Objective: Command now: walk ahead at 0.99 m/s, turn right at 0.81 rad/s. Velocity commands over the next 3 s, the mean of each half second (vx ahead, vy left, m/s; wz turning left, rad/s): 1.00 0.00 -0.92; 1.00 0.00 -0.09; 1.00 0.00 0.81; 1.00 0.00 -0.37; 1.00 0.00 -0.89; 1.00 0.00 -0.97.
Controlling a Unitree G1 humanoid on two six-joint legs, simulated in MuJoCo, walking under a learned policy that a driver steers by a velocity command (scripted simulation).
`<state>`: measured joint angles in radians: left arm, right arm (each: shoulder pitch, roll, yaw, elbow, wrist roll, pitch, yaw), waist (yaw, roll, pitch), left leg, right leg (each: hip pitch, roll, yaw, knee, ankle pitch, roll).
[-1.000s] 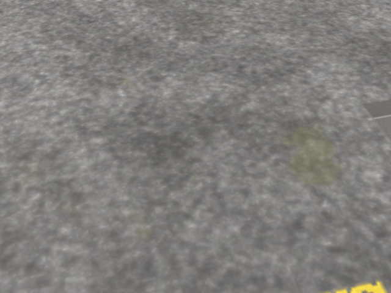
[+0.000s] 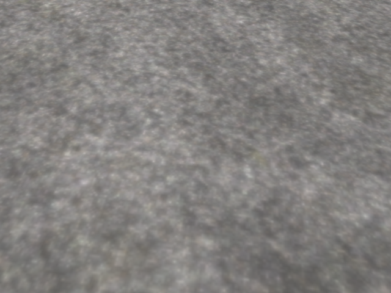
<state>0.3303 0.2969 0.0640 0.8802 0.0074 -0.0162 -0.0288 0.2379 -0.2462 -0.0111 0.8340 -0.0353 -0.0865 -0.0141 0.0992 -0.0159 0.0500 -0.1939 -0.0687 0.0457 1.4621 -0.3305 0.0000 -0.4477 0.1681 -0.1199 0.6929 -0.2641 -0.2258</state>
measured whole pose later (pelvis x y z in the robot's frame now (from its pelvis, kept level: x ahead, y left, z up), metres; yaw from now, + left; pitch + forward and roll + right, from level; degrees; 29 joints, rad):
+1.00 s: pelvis +0.82 -0.20 +0.04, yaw -28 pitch +0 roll -2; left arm 0.37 0.29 0.05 0.87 0.02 -0.10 -0.01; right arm 0.29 -0.28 -0.04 0.84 -0.01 -0.02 0.04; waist 0.00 0.04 0.02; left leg -0.65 0.12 -0.02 1.24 -0.20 0.07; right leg -0.08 0.04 -0.18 0.37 -0.31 -0.05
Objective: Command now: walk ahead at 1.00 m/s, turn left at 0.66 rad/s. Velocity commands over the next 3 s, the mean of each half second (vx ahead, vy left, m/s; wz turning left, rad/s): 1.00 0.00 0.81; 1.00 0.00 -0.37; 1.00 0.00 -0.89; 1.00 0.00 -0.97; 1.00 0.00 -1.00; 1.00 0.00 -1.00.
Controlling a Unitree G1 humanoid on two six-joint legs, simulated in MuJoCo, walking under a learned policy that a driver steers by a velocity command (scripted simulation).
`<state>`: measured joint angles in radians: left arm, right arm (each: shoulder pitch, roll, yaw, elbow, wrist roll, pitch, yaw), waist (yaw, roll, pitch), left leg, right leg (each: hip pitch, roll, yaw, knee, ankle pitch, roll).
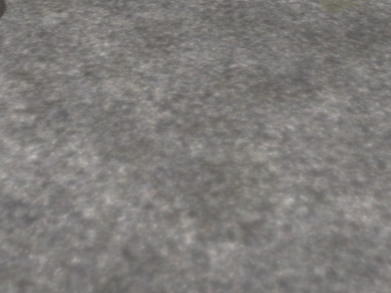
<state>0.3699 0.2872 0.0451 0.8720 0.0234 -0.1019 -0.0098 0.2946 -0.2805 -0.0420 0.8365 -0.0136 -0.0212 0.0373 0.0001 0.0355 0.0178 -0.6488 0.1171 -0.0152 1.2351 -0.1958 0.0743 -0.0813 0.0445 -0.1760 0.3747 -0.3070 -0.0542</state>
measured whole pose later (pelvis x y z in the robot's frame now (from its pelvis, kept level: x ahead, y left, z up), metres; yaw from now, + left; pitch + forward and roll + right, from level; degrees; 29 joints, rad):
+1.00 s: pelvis +0.92 +0.20 +0.00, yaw +12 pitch +2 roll -1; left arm 0.56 0.28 0.07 0.89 -0.01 -0.07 -0.02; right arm -0.03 -0.25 0.05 0.59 -0.04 -0.07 0.04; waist 0.13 0.02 0.01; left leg -0.68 0.09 -0.08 0.65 0.01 -0.03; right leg 0.02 0.15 0.19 0.26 -0.29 -0.11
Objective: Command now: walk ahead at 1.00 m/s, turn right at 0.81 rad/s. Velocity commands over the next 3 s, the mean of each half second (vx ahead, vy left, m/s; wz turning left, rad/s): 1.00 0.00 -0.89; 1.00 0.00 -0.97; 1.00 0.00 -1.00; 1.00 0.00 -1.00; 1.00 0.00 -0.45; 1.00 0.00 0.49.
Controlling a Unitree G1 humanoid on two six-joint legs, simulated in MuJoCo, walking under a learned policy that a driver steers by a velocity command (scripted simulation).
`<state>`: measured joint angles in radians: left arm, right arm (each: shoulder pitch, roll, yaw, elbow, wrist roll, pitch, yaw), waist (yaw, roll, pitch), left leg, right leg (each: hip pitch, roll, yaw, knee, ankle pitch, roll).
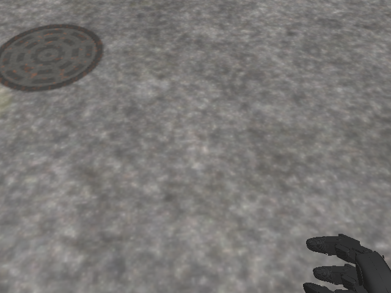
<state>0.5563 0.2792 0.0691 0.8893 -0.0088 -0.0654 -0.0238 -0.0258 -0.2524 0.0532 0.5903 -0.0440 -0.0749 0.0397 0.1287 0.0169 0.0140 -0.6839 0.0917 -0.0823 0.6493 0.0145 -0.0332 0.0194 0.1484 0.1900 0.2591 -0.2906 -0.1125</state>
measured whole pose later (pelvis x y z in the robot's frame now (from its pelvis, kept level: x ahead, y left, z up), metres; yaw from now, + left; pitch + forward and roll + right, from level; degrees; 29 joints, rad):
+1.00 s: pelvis +0.87 -0.25 -0.02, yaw -55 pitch +2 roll +1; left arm 0.36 0.38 0.09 0.78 0.00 -0.04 -0.01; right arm 0.09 -0.30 -0.01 0.60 -0.05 -0.07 -0.02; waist 0.07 -0.04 0.03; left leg -0.47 0.04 -0.01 0.65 -0.20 -0.05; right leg -0.19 0.15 0.19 1.11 -0.45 -0.13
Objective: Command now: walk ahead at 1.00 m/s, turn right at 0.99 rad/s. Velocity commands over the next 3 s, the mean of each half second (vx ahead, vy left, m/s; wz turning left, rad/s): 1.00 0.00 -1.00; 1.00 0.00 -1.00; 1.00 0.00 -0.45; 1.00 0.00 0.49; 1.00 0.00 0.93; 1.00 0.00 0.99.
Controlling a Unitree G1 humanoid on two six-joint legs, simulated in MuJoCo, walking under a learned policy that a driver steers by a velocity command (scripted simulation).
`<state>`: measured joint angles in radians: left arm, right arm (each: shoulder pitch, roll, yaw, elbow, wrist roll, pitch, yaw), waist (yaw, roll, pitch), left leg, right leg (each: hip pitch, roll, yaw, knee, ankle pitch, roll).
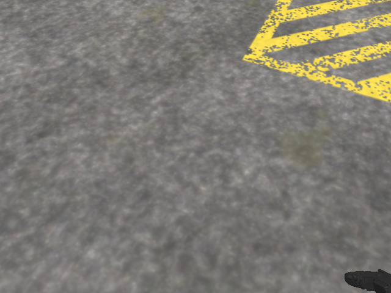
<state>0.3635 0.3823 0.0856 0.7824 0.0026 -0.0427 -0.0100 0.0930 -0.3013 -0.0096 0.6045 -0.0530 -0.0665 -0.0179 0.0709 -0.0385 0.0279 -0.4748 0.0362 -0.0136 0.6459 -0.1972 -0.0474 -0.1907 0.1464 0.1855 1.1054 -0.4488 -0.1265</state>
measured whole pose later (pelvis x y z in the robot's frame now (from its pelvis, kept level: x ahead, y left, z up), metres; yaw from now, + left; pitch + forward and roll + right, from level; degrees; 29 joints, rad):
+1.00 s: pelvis +0.83 -0.26 +0.02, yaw -58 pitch +1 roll +3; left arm 0.14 0.39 0.07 0.68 0.03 0.00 -0.06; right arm 0.36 -0.33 -0.06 0.78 -0.03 -0.07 0.00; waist -0.03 -0.06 0.02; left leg -0.14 0.03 0.15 0.43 -0.30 -0.04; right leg -0.64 -0.01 0.00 1.29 -0.26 -0.11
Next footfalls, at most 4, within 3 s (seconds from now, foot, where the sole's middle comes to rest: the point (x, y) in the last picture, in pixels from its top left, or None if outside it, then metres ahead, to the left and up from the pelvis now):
0.40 right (240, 286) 0.50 -0.10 -0.75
0.80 left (258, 176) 0.95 -0.17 -0.75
1.24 right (375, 179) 0.97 -0.64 -0.75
1.68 left None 1.26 -1.03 -0.75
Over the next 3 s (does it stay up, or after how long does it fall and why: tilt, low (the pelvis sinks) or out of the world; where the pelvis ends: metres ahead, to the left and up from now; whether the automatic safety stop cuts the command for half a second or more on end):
stays up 1.92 -1.74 0.00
